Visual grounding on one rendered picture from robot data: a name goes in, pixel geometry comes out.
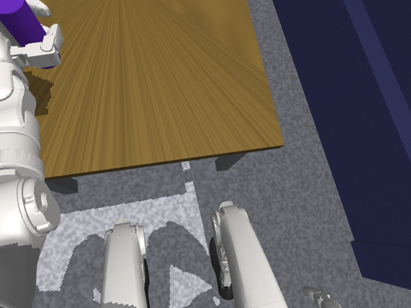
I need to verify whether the right robot foot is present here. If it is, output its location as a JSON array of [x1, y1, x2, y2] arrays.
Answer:
[[209, 237, 234, 300]]

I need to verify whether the left robot hand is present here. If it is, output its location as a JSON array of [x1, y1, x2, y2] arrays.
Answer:
[[0, 0, 64, 72]]

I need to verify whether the can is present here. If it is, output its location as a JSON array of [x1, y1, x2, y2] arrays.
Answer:
[[0, 0, 60, 69]]

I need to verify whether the sofa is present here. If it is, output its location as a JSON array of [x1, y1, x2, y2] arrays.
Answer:
[[273, 0, 411, 290]]

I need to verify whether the coffee table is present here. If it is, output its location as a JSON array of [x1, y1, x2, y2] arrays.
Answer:
[[23, 0, 284, 194]]

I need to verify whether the left robot arm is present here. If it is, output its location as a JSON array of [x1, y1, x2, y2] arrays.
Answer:
[[0, 62, 60, 308]]

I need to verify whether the right robot hand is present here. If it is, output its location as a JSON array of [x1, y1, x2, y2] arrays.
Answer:
[[303, 286, 342, 308]]

